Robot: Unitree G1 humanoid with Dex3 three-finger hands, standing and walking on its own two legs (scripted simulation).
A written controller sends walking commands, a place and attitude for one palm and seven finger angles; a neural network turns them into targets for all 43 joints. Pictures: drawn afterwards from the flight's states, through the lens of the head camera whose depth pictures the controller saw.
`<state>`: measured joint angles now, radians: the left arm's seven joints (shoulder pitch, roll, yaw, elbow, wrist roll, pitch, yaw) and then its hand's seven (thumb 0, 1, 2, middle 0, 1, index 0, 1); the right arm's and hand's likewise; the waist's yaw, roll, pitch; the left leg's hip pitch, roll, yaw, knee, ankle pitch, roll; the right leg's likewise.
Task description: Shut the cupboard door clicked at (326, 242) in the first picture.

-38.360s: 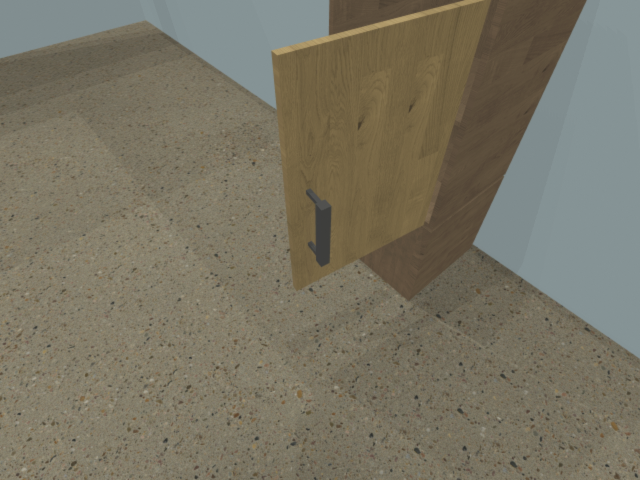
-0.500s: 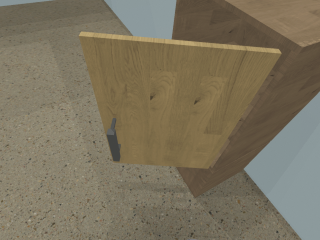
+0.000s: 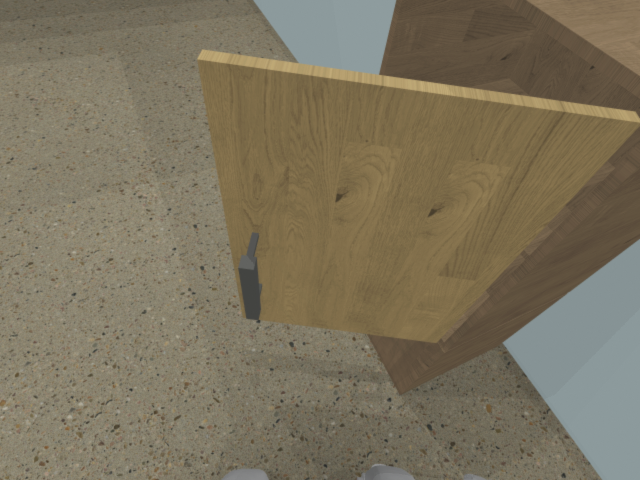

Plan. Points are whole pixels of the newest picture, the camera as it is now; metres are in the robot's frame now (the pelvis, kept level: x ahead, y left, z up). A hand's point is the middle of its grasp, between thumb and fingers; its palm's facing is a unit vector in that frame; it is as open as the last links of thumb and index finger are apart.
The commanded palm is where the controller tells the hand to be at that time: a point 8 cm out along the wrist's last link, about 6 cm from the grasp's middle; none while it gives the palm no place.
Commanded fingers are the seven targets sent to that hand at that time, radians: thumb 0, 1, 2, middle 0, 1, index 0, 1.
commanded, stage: come to a stop and stand still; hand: left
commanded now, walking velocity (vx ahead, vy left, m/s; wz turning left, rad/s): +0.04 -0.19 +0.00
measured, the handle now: (253, 279) +0.41 +0.14 -0.10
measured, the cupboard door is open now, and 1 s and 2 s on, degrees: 59 59 59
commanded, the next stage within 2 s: look again from close up in 0.74 s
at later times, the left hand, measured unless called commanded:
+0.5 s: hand out of the picture +0.02 +0.15 -0.16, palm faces -0.02 -0.98 -0.21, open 7.2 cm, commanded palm none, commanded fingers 0.00 0.90 0.90 -0.20 -0.30 -0.20 -0.30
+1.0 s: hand out of the picture -0.04 +0.13 -0.17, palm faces +0.03 -0.98 -0.19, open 7.3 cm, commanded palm none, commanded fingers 0.00 0.90 0.90 -0.20 -0.30 -0.20 -0.30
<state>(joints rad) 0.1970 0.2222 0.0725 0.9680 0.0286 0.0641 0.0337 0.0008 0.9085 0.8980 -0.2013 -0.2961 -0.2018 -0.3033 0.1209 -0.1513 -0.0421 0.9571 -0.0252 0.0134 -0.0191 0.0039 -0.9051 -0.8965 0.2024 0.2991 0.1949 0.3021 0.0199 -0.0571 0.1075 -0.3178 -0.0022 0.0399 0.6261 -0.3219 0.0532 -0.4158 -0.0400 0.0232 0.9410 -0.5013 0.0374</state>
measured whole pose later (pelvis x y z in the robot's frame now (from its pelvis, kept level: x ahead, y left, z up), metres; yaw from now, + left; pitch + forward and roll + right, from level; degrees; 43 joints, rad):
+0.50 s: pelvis -0.03 -0.03 +0.01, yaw -1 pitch -1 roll +0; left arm 0.23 0.17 0.02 1.08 0.01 0.01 0.02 0.00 0.93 0.90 -0.20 -0.30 -0.20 -0.30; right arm 0.30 -0.15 -0.03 1.14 -0.02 0.02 -0.02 0.01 -0.91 -0.90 0.20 0.30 0.19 0.30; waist -0.04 0.01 0.03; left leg -0.25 0.03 0.05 0.45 -0.19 -0.01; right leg -0.11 -0.02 -0.01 0.44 -0.31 0.02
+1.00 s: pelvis -0.02 -0.03 +0.00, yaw +0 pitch +0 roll -1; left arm 0.34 0.13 0.00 1.05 0.03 -0.01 0.04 0.00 0.91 0.90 -0.20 -0.30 -0.20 -0.30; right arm 0.25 -0.17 -0.05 1.06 -0.02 0.00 -0.02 0.01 -0.92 -0.90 0.20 0.30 0.20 0.30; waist 0.00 0.01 0.04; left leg -0.32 0.03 0.02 0.58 -0.25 -0.01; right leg -0.15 -0.01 -0.04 0.52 -0.36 0.01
